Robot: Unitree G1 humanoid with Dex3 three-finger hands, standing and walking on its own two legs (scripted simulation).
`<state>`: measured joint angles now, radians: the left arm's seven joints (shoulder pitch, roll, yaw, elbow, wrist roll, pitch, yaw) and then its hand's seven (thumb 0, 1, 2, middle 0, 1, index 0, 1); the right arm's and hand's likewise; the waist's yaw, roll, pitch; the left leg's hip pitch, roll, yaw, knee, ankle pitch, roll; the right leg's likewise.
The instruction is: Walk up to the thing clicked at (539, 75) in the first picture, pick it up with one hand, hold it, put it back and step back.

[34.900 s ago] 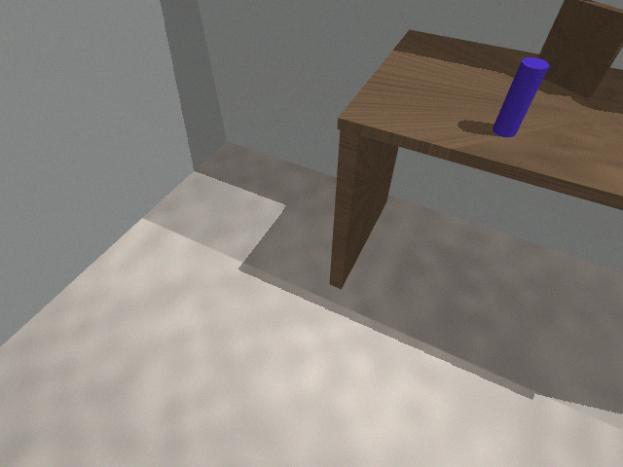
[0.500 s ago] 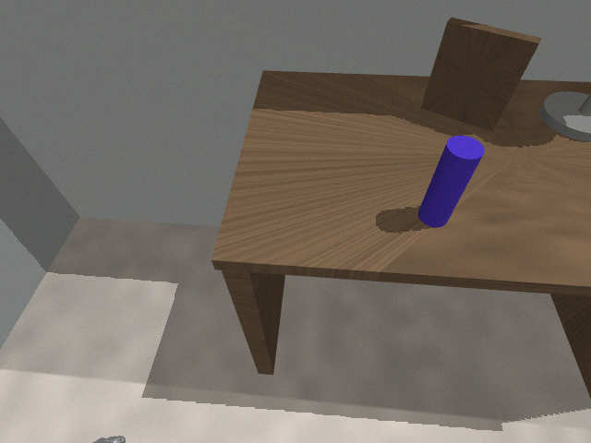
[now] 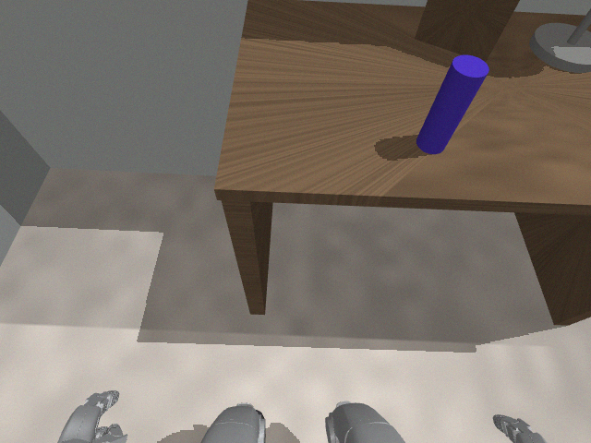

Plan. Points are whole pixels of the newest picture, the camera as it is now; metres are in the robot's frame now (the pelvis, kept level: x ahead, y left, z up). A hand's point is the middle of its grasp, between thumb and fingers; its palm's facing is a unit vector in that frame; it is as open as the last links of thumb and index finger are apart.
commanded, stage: step back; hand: right
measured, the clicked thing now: (448, 109) +0.58 -0.21 +0.07
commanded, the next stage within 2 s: none
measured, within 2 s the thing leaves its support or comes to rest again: neither
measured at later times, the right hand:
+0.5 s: hand out of the picture -0.02 -0.26 -0.15, palm faces -0.13 +0.90 -0.41, open 7.4 cm
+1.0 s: hand out of the picture -0.17 -0.31 -0.15, palm faces -0.05 +0.92 -0.38, open 7.4 cm
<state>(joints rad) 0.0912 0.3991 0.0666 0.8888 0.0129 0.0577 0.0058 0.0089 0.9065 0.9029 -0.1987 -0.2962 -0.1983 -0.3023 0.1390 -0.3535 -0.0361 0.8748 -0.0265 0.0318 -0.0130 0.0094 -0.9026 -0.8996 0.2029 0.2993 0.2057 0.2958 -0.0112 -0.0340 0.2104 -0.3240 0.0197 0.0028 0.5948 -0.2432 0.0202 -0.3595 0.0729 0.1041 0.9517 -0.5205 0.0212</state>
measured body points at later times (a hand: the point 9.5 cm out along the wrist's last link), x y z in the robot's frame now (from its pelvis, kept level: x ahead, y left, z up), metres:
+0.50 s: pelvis -0.13 +0.00 -0.01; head -0.07 +0.02 +0.43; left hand -0.02 +0.33 -0.12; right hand -0.02 -0.31 -0.13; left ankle -0.13 +0.12 -0.73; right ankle -0.05 -0.12 -0.72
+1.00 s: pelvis -0.29 -0.04 +0.00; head -0.23 -0.06 +0.45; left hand -0.23 +0.28 -0.11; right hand -0.17 -0.35 -0.13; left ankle -0.27 +0.10 -0.66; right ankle -0.27 -0.15 -0.73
